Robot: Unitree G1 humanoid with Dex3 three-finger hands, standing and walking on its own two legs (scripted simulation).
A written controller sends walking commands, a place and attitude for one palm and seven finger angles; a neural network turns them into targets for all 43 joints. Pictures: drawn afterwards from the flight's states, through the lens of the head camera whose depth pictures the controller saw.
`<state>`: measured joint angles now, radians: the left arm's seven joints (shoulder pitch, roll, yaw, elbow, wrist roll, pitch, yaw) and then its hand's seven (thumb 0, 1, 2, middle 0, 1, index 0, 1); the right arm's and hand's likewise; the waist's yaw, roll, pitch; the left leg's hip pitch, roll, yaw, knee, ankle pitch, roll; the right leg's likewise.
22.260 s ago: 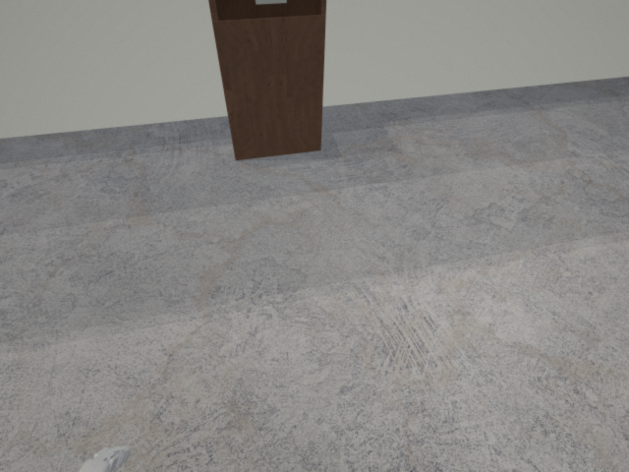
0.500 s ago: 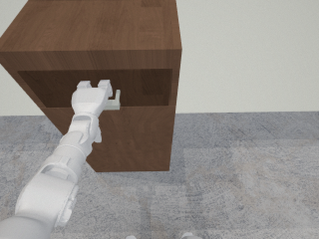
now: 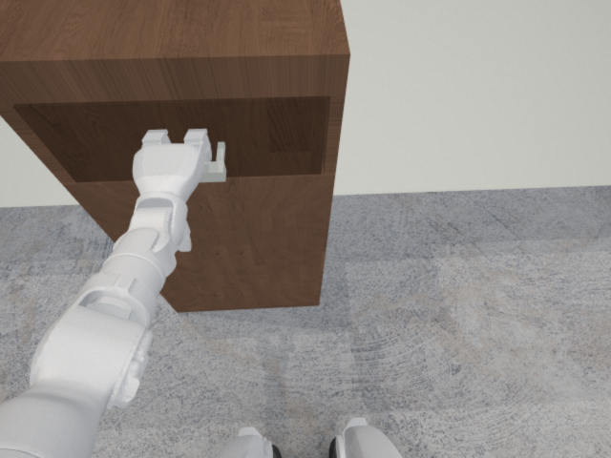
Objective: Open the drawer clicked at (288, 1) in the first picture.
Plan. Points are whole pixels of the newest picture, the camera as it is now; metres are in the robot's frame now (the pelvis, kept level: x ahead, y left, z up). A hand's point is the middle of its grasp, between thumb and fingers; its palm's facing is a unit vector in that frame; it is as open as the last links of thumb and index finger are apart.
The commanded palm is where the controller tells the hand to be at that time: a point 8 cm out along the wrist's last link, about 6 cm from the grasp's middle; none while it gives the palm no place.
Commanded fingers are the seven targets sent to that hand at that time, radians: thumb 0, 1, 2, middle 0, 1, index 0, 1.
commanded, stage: lower the fingers behind the handle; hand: left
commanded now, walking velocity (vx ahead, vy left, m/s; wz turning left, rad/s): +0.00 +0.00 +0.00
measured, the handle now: (185, 161) +0.53 +0.15 +0.04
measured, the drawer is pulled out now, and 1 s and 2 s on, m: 0.00 0.00 0.01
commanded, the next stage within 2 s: close the thumb around the handle in 0.02 s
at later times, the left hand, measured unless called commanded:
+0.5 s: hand (182, 191) +0.49 +0.16 +0.02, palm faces -0.01 -0.01 -1.00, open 10.0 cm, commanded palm +0.48 +0.17 +0.06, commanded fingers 0.00 0.62 0.78 -0.38 -1.32 -0.38 -1.32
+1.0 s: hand (183, 193) +0.49 +0.16 +0.01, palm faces -0.01 -0.02 -1.00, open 6.1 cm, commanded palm +0.46 +0.17 +0.06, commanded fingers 0.00 0.90 0.90 -0.40 -1.35 -0.40 -1.35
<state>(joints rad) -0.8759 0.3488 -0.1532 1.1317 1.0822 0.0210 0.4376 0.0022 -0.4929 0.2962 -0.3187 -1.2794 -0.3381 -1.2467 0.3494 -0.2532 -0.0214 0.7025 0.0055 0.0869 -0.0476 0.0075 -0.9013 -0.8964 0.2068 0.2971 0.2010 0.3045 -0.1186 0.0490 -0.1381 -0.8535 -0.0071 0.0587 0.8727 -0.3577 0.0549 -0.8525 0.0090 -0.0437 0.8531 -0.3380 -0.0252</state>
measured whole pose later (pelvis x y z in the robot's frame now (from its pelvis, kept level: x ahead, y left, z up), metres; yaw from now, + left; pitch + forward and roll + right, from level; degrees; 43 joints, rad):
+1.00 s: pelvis +0.01 +0.00 +0.01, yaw +0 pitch +19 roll -1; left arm -0.85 0.33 -0.16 1.12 1.07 0.05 0.46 0.00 0.74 0.79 -0.42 -1.35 -0.25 -1.36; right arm 0.32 -0.25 -0.02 0.69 0.01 0.10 -0.05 0.01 -0.90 -0.90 0.21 0.30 0.20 0.30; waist -0.12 0.04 -0.13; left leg -0.82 -0.01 0.05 0.85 -0.36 0.05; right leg -0.81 0.01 -0.04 0.82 -0.33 -0.02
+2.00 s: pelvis +0.04 -0.02 +0.01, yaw -1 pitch +18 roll +0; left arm -0.66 0.33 -0.10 0.96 1.08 -0.01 0.41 0.02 0.77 0.82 -0.40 -1.35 -0.42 -1.34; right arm 0.33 -0.25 -0.07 0.70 0.00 0.14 -0.02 0.01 -0.90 -0.90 0.21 0.30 0.20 0.30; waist -0.07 0.06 -0.15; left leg -0.72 0.01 0.06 0.79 -0.38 0.02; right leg -0.74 0.04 -0.03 0.79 -0.37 -0.05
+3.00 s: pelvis +0.06 -0.02 +0.02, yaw -2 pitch +10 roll +1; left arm 0.23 0.27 -0.21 0.08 1.10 0.07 0.41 0.05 0.72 0.81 -0.39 -1.36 -0.42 -1.35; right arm 0.12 -0.21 -0.01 0.57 -0.01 0.13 0.05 0.01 -0.90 -0.90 0.21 0.30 0.20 0.30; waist 0.05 0.05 -0.13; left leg -0.49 0.00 0.08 0.73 -0.42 0.02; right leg -0.53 0.03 -0.01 0.77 -0.41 -0.05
